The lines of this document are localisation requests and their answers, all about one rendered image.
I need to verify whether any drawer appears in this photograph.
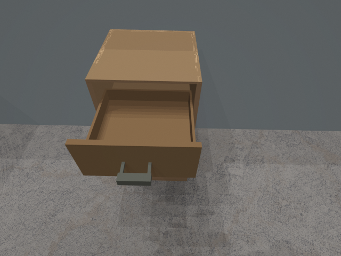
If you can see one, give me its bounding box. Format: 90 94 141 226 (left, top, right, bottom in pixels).
65 89 202 178

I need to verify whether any handle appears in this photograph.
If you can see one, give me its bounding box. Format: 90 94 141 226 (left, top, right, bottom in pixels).
116 162 152 186

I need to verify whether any cabinet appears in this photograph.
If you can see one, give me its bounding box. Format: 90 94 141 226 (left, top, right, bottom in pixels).
85 29 202 181

